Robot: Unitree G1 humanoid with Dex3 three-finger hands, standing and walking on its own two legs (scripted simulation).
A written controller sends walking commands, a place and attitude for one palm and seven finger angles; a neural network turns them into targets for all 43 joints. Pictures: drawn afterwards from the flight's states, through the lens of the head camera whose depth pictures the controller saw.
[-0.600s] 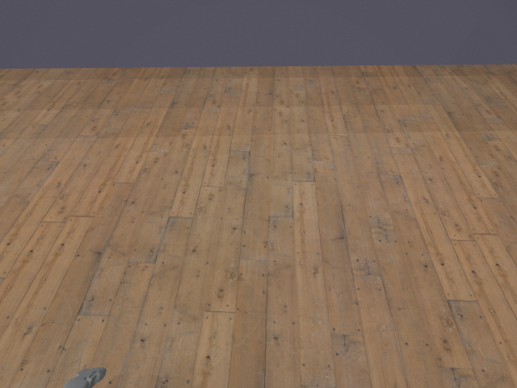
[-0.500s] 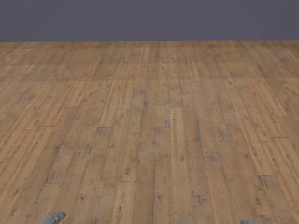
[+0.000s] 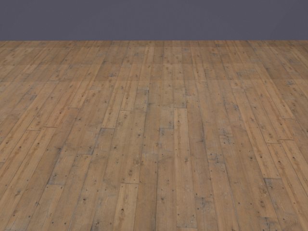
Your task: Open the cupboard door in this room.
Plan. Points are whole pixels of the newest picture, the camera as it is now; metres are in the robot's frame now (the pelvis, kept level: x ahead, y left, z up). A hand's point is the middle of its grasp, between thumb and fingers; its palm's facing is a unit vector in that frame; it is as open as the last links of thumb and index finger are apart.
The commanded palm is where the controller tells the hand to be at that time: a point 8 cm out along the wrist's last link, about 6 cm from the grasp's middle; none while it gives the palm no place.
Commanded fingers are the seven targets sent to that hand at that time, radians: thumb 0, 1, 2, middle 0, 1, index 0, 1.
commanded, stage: stand and wait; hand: left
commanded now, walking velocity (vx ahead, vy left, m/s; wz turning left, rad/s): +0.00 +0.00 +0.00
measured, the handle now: out of the picture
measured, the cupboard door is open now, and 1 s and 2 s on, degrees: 0 0 0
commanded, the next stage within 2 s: turn or walk to find it in 0.30 s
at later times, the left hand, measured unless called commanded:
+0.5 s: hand out of the picture +0.06 +0.24 -0.16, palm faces +0.02 -0.94 -0.33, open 7.4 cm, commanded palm none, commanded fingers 0.00 0.90 0.90 -0.20 -0.30 -0.20 -0.30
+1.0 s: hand out of the picture +0.00 +0.21 -0.16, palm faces +0.24 -0.93 -0.28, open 7.4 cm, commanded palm none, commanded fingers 0.00 0.90 0.90 -0.20 -0.30 -0.20 -0.30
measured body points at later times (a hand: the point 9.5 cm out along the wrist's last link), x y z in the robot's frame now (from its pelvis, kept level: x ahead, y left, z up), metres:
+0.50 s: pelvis -0.02 -0.01 +0.00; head -0.01 -0.01 +0.45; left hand +0.06 +0.29 -0.13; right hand +0.05 -0.29 -0.14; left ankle +0.00 +0.12 -0.74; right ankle +0.00 -0.12 -0.74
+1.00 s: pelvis -0.05 -0.02 -0.01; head -0.01 -0.02 +0.44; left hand -0.01 +0.26 -0.14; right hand +0.04 -0.25 -0.17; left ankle +0.00 +0.12 -0.74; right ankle -0.05 -0.14 -0.74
